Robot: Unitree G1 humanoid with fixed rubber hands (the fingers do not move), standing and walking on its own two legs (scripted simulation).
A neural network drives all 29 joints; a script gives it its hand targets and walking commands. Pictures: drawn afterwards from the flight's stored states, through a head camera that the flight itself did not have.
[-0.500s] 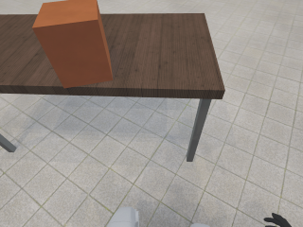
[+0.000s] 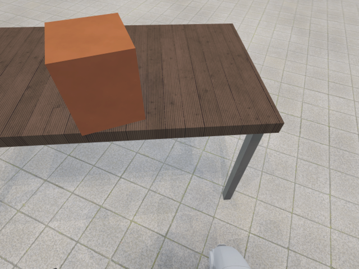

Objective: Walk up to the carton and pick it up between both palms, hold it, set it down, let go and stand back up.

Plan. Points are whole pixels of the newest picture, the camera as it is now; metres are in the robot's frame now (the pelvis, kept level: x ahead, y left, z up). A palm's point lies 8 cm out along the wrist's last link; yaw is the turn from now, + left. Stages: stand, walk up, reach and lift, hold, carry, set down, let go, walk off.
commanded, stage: walk up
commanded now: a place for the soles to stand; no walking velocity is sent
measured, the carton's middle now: (99, 75) +0.62 +0.27 +0.06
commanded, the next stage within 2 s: none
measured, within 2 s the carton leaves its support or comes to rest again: neither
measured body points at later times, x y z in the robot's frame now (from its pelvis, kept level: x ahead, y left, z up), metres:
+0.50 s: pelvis +0.07 +0.09 -0.03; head +0.09 +0.08 +0.42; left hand +0.13 +0.41 -0.12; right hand +0.19 -0.24 -0.11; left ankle +0.14 +0.25 -0.73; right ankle +0.05 -0.12 -0.72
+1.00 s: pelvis +0.11 +0.16 -0.02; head +0.14 +0.15 +0.43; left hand +0.21 +0.47 -0.11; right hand +0.21 -0.15 -0.12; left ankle +0.14 +0.26 -0.73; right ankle +0.14 -0.01 -0.72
